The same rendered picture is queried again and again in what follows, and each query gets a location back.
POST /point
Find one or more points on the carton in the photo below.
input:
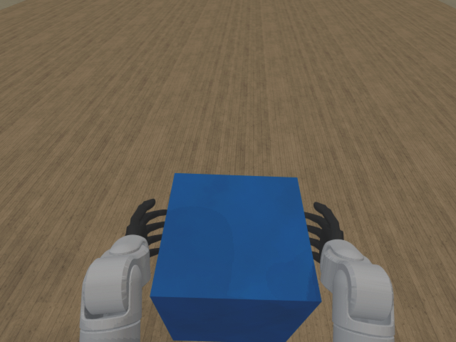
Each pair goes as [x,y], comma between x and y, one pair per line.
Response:
[235,261]

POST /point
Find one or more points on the robot right hand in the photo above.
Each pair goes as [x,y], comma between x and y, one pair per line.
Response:
[330,228]

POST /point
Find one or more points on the left robot forearm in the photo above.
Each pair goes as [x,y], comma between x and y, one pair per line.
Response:
[111,299]

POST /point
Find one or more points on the right robot forearm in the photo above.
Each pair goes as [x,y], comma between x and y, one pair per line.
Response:
[363,300]

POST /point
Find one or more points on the robot left hand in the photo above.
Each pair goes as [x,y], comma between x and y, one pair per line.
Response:
[139,220]

